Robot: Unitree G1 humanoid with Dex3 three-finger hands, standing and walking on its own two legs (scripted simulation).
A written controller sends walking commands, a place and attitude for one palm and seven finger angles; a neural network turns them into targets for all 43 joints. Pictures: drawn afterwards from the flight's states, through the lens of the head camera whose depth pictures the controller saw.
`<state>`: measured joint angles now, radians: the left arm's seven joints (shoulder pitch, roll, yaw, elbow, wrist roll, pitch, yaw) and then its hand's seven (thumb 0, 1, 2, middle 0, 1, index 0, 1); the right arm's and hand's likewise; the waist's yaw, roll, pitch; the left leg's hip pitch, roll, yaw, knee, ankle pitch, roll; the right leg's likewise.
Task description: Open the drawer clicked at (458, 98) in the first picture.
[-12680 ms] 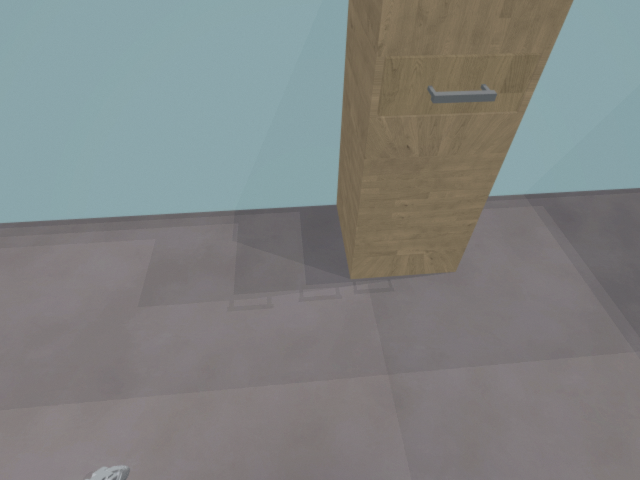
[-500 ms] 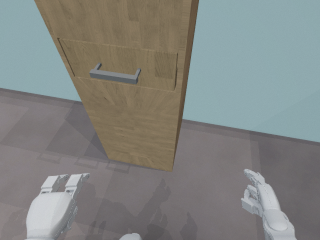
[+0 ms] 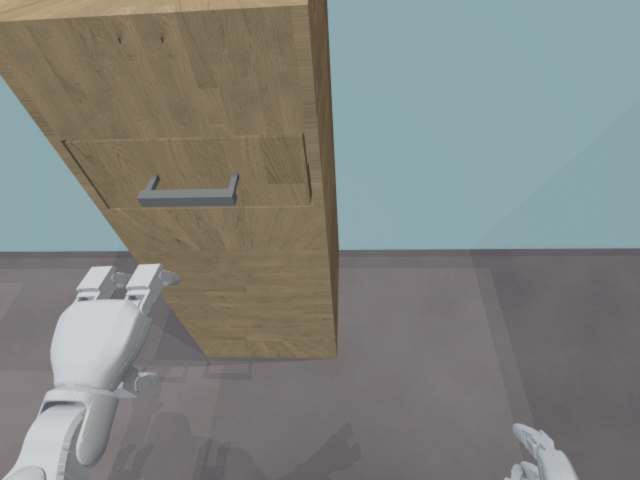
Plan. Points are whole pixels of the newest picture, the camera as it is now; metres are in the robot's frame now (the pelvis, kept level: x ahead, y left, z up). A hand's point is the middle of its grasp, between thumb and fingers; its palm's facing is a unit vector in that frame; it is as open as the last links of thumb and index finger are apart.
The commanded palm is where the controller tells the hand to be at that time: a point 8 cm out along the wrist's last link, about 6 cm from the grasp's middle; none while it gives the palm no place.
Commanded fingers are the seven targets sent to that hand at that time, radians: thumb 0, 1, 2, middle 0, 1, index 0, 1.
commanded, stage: raise the hand with hooked fingers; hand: left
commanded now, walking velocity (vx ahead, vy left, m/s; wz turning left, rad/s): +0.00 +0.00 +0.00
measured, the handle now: (190, 188) +0.53 +0.29 +0.04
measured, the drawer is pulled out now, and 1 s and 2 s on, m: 0.00 0.00 0.00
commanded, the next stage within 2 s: move the hooked fingers above the handle in 0.86 s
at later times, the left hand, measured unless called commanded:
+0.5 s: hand (85, 246) +0.31 +0.29 +0.16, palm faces +0.12 -0.04 -0.99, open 13.8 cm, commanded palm +0.27 +0.28 +0.21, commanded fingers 0.00 -0.50 0.30 -0.30 -1.20 -0.30 -1.20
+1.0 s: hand (114, 263) +0.30 +0.26 +0.15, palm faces +0.08 -0.06 -1.00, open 13.8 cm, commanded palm +0.27 +0.26 +0.21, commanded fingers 0.00 -0.50 0.30 -0.30 -1.20 -0.30 -1.20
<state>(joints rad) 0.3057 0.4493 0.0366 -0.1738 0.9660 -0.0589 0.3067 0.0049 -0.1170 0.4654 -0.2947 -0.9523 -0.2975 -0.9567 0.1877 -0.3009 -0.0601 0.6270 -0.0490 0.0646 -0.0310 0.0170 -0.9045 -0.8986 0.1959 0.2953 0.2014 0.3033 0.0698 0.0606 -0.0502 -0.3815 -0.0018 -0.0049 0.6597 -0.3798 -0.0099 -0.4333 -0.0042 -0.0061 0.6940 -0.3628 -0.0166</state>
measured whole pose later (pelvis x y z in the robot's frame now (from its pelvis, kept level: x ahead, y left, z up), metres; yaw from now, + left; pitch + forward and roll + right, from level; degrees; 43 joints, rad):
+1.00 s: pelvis -0.01 +0.01 +0.02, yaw +1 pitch +0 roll +0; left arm -0.15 0.51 -0.04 0.02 0.89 0.11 -0.02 0.00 -0.49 0.30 -0.32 -1.20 -0.32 -1.20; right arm 0.13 -0.27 0.01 0.64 0.02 0.10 -0.02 0.02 -0.90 -0.90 0.20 0.30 0.20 0.30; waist 0.09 0.10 0.00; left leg -0.18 -0.01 -0.02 0.42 -0.24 0.00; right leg -0.22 -0.02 -0.02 0.44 -0.23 0.00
